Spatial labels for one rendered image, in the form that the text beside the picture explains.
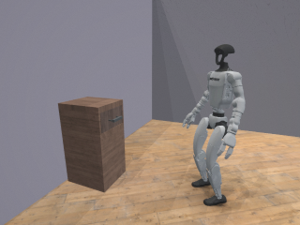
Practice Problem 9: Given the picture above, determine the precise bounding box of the robot foot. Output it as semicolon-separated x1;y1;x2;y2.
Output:
203;194;227;206
191;177;211;188

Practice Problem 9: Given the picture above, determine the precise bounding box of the right robot upper arm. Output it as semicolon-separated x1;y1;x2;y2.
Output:
203;71;214;99

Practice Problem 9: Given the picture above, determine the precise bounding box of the left robot hand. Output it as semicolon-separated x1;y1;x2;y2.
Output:
217;132;236;159

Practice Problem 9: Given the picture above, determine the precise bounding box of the robot right forearm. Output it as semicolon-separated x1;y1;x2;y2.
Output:
192;95;208;115

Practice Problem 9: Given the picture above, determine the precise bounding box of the cabinet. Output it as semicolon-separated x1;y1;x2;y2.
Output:
58;97;126;192

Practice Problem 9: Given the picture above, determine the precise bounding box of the left robot foot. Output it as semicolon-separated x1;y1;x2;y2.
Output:
203;194;227;206

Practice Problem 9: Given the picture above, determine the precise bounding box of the right robot hand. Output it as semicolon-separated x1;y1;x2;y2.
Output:
182;112;196;128

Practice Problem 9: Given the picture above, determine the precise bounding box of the right robot foot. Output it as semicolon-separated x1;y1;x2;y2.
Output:
191;177;211;188

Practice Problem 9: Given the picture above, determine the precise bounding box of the left robot upper arm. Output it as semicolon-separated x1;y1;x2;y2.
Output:
226;71;245;108

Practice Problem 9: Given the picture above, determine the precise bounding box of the handle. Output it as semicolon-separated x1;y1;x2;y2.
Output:
108;115;123;123

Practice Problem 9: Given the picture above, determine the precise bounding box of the drawer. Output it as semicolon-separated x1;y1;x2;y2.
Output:
100;105;123;133

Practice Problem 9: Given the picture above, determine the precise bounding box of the robot left forearm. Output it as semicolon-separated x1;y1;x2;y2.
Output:
227;98;246;135

